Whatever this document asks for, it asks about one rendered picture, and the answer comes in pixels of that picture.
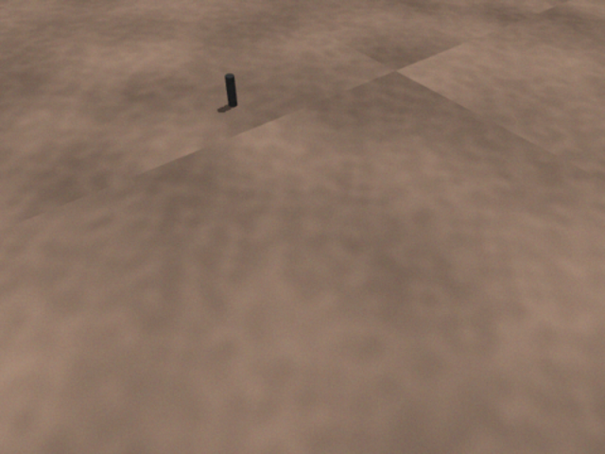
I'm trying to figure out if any can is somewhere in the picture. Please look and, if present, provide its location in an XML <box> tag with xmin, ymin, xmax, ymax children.
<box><xmin>225</xmin><ymin>74</ymin><xmax>237</xmax><ymax>107</ymax></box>

